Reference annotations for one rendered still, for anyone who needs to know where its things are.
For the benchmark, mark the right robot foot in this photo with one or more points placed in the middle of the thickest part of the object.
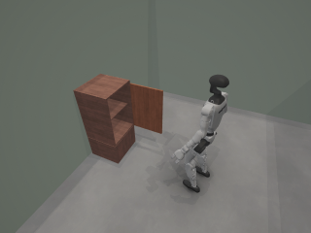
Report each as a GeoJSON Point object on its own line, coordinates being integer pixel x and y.
{"type": "Point", "coordinates": [199, 170]}

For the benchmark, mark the left robot upper arm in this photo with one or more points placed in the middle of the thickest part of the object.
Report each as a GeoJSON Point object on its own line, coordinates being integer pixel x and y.
{"type": "Point", "coordinates": [206, 113]}

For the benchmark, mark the right robot upper arm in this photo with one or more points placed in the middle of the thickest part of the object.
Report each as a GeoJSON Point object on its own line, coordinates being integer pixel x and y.
{"type": "Point", "coordinates": [226, 96]}

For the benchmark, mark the left robot forearm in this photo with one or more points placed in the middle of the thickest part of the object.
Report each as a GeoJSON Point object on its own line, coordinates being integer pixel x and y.
{"type": "Point", "coordinates": [193, 141]}

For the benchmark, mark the cupboard door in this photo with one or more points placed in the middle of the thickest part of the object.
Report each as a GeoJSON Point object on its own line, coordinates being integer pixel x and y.
{"type": "Point", "coordinates": [147, 107]}

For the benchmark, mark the left robot shin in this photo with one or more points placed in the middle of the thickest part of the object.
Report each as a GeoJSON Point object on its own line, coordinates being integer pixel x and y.
{"type": "Point", "coordinates": [191, 173]}

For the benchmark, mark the left robot hand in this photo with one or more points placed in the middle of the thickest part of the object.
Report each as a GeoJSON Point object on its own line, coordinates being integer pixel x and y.
{"type": "Point", "coordinates": [179, 154]}

